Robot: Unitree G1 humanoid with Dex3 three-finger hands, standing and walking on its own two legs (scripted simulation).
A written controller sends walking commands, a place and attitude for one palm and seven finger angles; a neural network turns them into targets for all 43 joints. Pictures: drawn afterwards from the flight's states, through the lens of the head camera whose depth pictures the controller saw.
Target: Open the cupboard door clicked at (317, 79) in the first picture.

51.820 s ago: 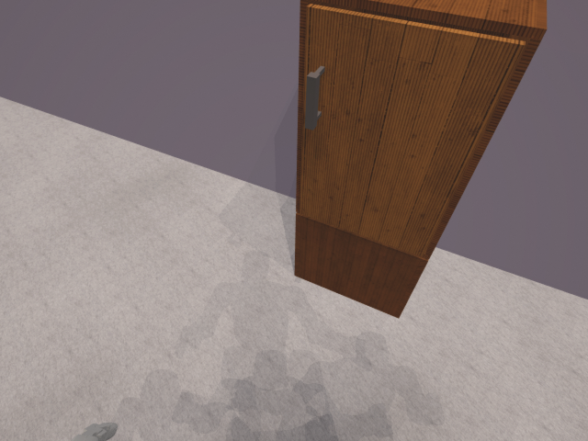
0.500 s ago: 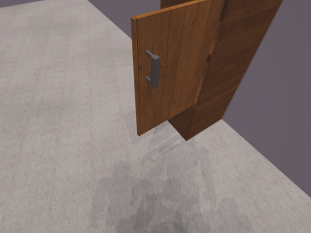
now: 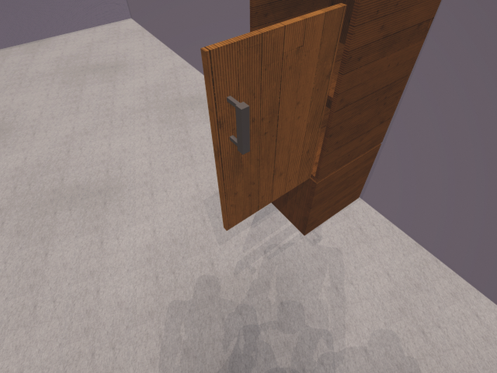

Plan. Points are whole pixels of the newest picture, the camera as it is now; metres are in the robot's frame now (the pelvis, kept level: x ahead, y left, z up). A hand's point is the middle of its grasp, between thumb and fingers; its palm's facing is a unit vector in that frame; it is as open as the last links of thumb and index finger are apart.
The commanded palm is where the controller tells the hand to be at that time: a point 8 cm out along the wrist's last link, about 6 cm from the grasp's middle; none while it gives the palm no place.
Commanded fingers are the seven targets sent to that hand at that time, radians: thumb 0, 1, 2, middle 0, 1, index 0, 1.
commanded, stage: let the arm hang, fingers relaxed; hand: left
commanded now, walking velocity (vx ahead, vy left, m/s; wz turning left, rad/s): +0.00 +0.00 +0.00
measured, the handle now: (237, 125) +0.60 +0.06 +0.06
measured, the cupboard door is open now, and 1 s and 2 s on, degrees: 91 91 91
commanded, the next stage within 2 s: look to check the result in 0.22 s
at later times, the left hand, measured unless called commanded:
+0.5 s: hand out of the picture +0.00 +0.17 -0.17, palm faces +0.05 -0.98 -0.19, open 7.4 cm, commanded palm none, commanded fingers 0.00 0.90 0.90 -0.20 -0.30 -0.20 -0.30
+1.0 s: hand out of the picture +0.04 +0.18 -0.17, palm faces +0.04 -0.98 -0.22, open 7.4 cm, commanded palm none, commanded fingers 0.00 0.90 0.90 -0.20 -0.30 -0.20 -0.30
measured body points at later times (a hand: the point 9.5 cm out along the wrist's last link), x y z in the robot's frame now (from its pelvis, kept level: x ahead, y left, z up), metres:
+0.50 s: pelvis +0.01 +0.00 +0.00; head +0.03 -0.01 +0.45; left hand +0.00 +0.22 -0.16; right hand +0.01 -0.22 -0.16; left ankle +0.03 +0.11 -0.74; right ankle +0.00 -0.10 -0.74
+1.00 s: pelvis +0.03 -0.01 +0.00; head +0.04 -0.02 +0.45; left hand +0.04 +0.23 -0.15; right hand +0.04 -0.23 -0.16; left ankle +0.03 +0.11 -0.74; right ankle +0.00 -0.10 -0.74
